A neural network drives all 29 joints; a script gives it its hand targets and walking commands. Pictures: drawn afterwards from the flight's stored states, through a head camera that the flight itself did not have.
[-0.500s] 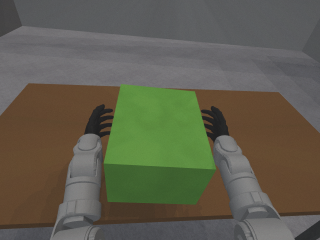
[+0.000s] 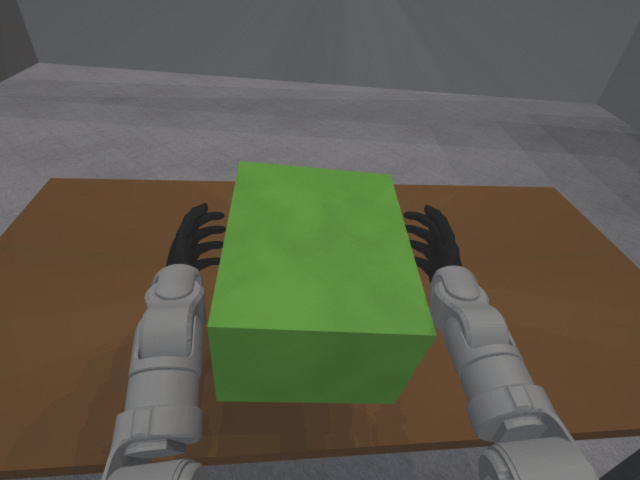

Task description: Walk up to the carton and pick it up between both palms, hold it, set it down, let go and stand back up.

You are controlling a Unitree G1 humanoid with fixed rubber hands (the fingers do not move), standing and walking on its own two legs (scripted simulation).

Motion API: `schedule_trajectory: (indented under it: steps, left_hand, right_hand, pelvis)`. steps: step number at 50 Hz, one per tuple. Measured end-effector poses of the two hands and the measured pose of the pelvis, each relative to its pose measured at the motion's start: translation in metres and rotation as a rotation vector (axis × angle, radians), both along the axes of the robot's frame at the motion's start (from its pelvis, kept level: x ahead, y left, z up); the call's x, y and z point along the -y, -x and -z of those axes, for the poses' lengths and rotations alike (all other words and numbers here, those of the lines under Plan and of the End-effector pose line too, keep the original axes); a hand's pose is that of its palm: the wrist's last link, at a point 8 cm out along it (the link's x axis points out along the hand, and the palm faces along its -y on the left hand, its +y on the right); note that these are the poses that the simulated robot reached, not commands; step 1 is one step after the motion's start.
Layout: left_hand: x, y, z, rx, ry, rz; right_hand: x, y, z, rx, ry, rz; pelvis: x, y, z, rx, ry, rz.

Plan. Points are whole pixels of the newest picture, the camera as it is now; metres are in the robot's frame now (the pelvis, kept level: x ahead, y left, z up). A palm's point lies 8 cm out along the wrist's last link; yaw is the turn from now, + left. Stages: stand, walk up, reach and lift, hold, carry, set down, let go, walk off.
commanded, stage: reach and lift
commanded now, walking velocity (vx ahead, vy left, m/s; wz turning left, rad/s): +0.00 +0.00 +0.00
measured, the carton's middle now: (312, 276) +0.39 +0.00 +0.10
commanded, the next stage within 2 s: hold in 0.76 s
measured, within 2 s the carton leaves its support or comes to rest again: neither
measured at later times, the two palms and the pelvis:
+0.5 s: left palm (179, 260) +0.35 +0.17 +0.16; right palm (445, 261) +0.35 -0.16 +0.16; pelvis -0.01 +0.00 +0.00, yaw +0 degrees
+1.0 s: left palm (177, 256) +0.34 +0.17 +0.17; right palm (448, 253) +0.35 -0.16 +0.18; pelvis -0.01 +0.00 +0.00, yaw +0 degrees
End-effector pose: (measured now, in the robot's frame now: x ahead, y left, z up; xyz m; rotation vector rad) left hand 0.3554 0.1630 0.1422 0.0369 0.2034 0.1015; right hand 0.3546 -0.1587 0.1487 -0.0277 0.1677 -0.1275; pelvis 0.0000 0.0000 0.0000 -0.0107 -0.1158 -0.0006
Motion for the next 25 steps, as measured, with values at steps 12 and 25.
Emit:
schedule_trajectory:
  steps: [12,25]
  left_hand:
    - [-0.005,0.004,-0.013,0.037,0.003,-0.013]
    - [-0.002,0.01,-0.019,0.026,0.019,-0.011]
  right_hand:
    - [-0.005,0.001,-0.008,0.04,-0.022,-0.01]
    - [-0.002,0.007,-0.015,0.031,-0.013,-0.005]
  pelvis:
    - [-0.002,-0.002,0.0,-0.009,0.005,-0.009]
    - [-0.001,0.008,0.0,-0.007,0.004,0.0]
